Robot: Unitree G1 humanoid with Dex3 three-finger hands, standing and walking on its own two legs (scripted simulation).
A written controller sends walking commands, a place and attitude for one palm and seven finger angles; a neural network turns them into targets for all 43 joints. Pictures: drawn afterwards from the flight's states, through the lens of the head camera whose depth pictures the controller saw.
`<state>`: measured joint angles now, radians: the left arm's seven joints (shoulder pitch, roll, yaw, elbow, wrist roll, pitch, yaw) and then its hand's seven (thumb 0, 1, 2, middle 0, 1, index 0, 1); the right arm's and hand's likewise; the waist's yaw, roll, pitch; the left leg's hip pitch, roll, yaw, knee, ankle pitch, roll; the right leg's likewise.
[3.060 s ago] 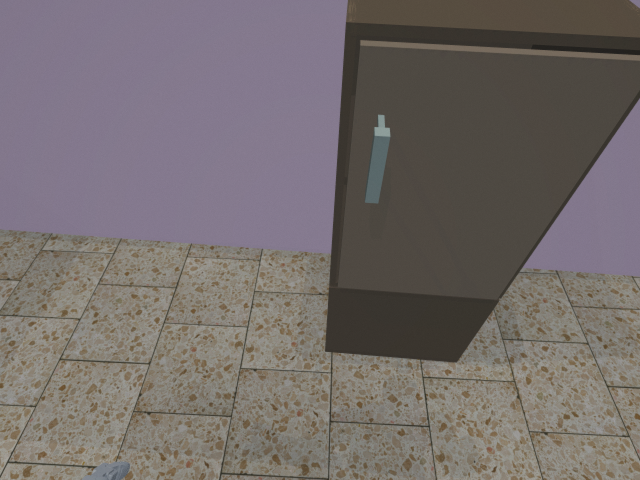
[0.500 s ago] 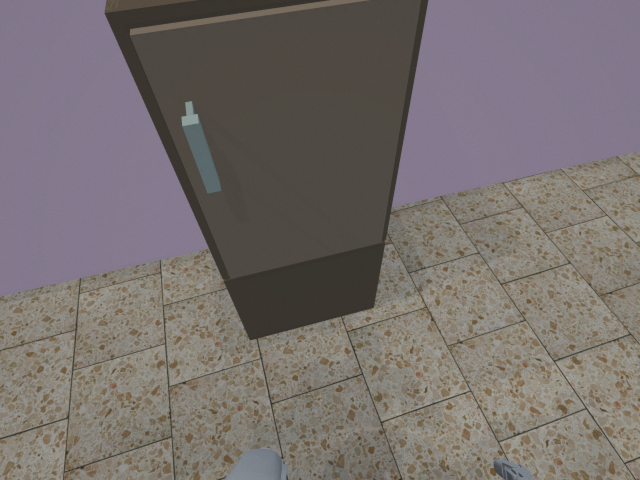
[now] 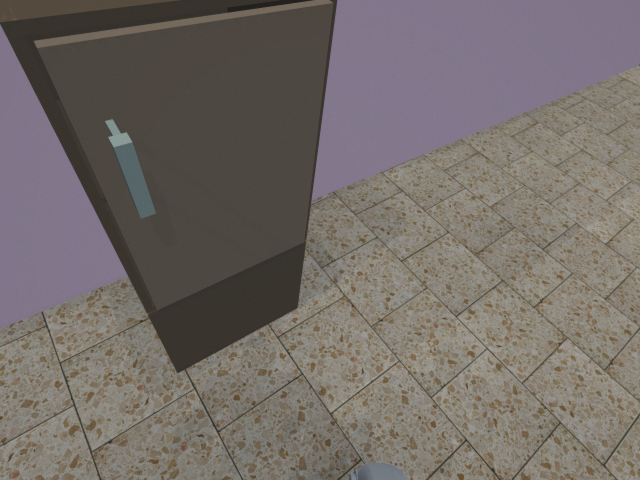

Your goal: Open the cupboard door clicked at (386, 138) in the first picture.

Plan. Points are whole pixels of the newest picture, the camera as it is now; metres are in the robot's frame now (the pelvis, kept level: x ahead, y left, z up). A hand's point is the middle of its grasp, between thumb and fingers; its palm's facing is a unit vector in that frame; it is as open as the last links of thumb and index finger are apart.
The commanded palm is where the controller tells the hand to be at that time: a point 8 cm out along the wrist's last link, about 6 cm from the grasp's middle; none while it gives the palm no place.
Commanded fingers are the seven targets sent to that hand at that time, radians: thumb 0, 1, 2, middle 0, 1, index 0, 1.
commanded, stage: walk to a spot facing it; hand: left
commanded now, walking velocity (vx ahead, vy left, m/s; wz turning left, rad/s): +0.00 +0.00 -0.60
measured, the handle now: (129, 170) +0.48 +0.33 +0.07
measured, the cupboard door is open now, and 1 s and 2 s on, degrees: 0 0 0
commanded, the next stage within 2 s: none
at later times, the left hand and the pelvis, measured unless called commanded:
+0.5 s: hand (249, 471) +0.15 +0.10 -0.15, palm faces -0.29 -0.91 -0.28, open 7.4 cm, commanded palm none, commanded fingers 0.00 0.90 0.90 -0.20 -0.30 -0.20 -0.30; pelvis -0.01 -0.06 -0.01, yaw -18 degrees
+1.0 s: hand (211, 451) +0.18 +0.16 -0.19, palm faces -0.50 -0.85 -0.18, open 7.4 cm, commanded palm none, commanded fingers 0.00 0.90 0.90 -0.20 -0.30 -0.20 -0.30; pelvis +0.03 +0.00 +0.00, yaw -36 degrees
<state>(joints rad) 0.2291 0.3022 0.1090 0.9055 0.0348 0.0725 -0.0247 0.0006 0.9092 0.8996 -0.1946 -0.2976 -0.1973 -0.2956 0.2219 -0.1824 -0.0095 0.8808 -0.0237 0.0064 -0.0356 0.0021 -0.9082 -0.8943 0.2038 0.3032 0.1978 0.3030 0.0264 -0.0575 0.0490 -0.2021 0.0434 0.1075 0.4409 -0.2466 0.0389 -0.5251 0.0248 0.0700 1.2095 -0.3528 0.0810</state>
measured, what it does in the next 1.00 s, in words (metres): steps on the spot, turning right: right foot, then left foot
